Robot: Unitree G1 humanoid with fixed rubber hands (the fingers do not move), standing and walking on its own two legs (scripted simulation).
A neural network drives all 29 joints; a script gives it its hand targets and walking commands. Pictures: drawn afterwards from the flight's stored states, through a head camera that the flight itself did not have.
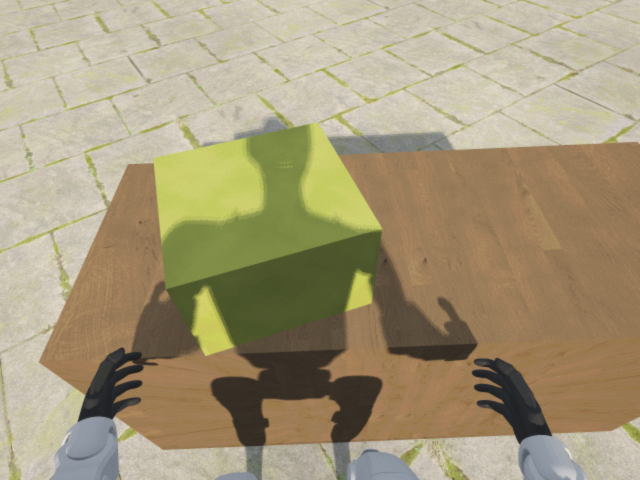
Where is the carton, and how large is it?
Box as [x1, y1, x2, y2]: [153, 122, 381, 355]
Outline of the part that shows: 317,122 153,158 166,290 205,355 371,302 381,227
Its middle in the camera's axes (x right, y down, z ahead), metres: -0.09 -0.01 +0.67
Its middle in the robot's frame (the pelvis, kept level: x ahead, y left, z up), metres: +0.50 +0.10 -0.03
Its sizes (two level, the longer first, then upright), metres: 0.295 0.280 0.199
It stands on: a pedestal, 0.61 m high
